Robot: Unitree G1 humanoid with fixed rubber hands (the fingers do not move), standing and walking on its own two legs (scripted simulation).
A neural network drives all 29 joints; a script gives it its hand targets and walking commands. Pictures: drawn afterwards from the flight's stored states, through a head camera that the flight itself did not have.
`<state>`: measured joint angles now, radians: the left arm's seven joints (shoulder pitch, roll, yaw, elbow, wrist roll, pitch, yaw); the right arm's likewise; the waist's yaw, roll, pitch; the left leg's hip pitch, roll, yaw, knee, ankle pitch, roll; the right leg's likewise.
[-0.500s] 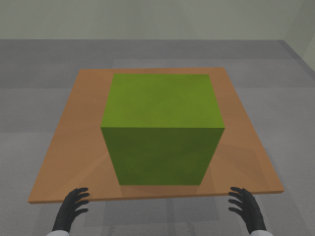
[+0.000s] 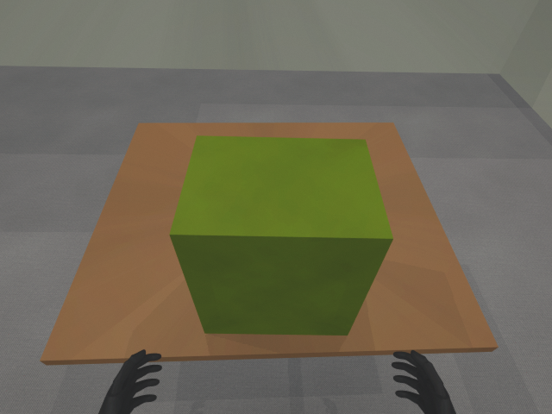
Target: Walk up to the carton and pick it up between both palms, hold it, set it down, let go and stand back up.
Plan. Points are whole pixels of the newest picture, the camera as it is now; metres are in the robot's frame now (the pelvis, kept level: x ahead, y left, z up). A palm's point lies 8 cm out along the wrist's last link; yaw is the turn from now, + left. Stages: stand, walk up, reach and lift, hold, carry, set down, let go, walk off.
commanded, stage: set down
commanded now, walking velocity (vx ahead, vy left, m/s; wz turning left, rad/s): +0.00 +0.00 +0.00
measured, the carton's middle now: (278, 244) +0.37 +0.02 +0.01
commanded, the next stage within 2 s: let go in 0.22 s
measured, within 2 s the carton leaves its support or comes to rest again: neither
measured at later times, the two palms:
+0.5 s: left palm (127, 404) +0.15 +0.23 -0.08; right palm (441, 411) +0.15 -0.23 -0.09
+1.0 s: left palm out of the picture +0.09 +0.26 -0.10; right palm out of the picture +0.09 -0.25 -0.11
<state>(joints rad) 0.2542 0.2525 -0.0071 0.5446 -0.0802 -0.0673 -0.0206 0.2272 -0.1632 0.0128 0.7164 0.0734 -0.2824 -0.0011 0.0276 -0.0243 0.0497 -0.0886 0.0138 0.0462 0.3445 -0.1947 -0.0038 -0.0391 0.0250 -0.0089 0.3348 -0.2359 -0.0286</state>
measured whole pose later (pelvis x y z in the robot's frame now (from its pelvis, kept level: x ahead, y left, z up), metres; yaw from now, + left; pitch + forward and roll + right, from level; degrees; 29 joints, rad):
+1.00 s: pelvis -0.01 +0.01 -0.01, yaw +0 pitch -3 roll +0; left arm 0.30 0.24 0.02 0.71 0.02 -0.03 0.00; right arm 0.26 -0.24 -0.02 0.82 -0.01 -0.05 -0.01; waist 0.01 0.01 -0.03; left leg -0.17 0.02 0.05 0.45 -0.24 0.01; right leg -0.11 0.03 -0.01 0.42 -0.27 -0.02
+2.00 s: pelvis -0.07 +0.02 -0.01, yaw +0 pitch -2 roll +0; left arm 0.45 0.23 -0.01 0.89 0.02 -0.01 0.02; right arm 0.38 -0.24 0.00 0.93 -0.01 0.00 -0.02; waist 0.00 0.01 -0.03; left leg -0.29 -0.01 0.05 0.46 -0.21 0.02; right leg -0.25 0.00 0.00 0.47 -0.23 0.00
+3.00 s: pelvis -0.02 +0.02 -0.01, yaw +1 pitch +0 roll +0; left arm 0.40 0.20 0.00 0.95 0.00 -0.01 0.03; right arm 0.37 -0.20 -0.01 0.99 0.00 0.00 -0.03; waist 0.00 0.00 -0.02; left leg -0.25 -0.01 0.03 0.46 -0.22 0.02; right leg -0.20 0.01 -0.01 0.46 -0.26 -0.01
